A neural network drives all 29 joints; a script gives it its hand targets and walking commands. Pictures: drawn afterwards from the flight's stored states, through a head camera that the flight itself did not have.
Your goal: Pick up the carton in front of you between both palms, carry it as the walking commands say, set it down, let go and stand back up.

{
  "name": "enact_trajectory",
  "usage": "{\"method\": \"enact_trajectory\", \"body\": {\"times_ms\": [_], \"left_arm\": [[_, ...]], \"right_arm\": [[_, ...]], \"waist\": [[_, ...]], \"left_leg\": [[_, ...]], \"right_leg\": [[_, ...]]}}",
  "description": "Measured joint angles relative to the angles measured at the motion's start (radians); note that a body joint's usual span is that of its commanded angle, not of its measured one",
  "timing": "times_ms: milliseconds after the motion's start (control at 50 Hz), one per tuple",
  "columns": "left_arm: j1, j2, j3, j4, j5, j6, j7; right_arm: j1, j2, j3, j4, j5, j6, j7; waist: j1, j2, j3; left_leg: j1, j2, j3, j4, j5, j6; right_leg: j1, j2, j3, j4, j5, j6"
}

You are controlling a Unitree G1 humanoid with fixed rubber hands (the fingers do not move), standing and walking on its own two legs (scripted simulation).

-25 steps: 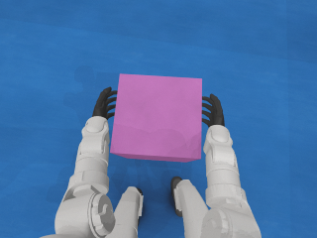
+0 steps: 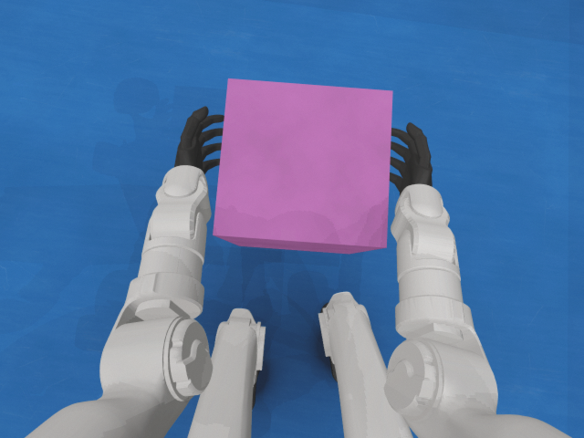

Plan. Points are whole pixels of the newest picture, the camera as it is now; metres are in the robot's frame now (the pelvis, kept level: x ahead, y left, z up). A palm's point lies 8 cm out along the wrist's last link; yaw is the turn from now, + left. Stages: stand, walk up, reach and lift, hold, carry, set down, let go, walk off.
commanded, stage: set down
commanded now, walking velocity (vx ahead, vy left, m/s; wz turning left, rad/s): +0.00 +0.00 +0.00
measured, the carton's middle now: (300, 184) +0.45 -0.04 -0.17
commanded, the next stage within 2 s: none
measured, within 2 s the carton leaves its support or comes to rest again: rests again in 1.28 s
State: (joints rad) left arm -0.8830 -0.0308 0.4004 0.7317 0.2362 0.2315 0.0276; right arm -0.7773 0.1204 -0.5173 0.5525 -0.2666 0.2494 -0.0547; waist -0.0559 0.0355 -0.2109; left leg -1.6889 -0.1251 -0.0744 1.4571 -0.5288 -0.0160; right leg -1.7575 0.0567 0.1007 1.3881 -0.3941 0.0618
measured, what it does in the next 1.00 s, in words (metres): lowers itself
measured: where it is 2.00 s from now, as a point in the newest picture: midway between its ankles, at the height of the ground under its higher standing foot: (293, 371)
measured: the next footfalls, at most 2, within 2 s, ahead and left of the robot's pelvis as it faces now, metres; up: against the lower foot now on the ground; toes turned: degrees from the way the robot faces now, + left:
none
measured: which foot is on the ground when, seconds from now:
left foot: down 0.00-1.00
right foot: down 0.00-1.00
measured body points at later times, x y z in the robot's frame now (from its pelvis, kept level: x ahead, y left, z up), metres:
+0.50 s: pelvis -0.03 -0.01 -0.12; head +0.29 -0.02 +0.19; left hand +0.51 +0.09 -0.25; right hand +0.46 -0.21 -0.25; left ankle +0.05 +0.11 -0.55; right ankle +0.10 -0.14 -0.55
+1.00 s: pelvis -0.03 +0.00 -0.19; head +0.33 +0.00 +0.07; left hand +0.53 +0.08 -0.36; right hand +0.48 -0.22 -0.35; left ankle +0.05 +0.11 -0.55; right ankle +0.10 -0.14 -0.55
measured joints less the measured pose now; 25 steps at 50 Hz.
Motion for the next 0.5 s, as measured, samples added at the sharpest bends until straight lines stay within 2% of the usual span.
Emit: {"method": "enact_trajectory", "body": {"times_ms": [180,500], "left_arm": [[-0.108,0.044,-0.050,0.034,-0.051,-0.007,0.037],[-0.351,0.139,-0.072,0.163,-0.076,0.008,0.046]], "right_arm": [[-0.098,-0.050,0.002,0.024,0.049,-0.007,-0.012],[-0.296,-0.113,-0.018,0.090,0.067,0.019,-0.038]], "waist": [[-0.009,-0.002,0.035],[-0.024,0.004,0.166]], "left_leg": [[-0.195,-0.020,0.004,0.172,-0.032,-0.013],[-0.427,-0.048,0.004,0.417,-0.060,-0.045]], "right_leg": [[-0.196,0.013,0.005,0.171,-0.028,0.011],[-0.432,0.036,0.000,0.412,-0.044,0.020]]}}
